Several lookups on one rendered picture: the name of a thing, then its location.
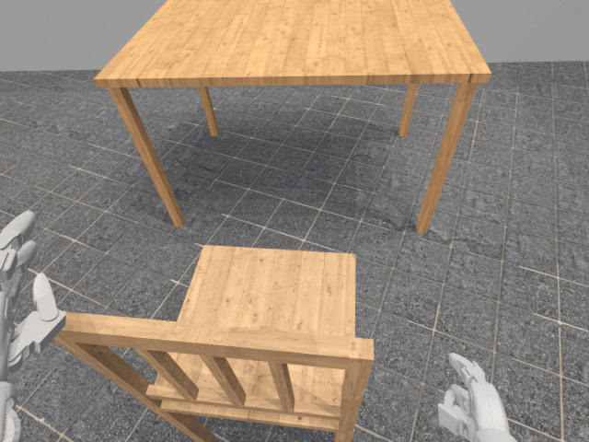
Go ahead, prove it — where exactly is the robot left hand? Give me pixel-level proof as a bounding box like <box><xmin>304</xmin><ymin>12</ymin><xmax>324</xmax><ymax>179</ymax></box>
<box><xmin>0</xmin><ymin>211</ymin><xmax>66</xmax><ymax>383</ymax></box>

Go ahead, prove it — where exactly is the left robot forearm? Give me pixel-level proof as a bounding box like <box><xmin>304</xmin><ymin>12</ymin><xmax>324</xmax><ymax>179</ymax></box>
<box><xmin>0</xmin><ymin>381</ymin><xmax>23</xmax><ymax>442</ymax></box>

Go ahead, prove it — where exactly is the chair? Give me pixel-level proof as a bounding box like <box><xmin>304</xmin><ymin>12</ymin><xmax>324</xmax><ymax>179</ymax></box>
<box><xmin>53</xmin><ymin>245</ymin><xmax>374</xmax><ymax>442</ymax></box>

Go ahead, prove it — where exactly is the robot right hand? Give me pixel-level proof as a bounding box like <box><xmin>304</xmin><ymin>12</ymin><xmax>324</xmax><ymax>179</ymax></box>
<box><xmin>438</xmin><ymin>353</ymin><xmax>510</xmax><ymax>442</ymax></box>

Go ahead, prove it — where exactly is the table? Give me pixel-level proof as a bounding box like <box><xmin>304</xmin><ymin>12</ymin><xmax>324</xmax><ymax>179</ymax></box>
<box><xmin>93</xmin><ymin>0</ymin><xmax>491</xmax><ymax>234</ymax></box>

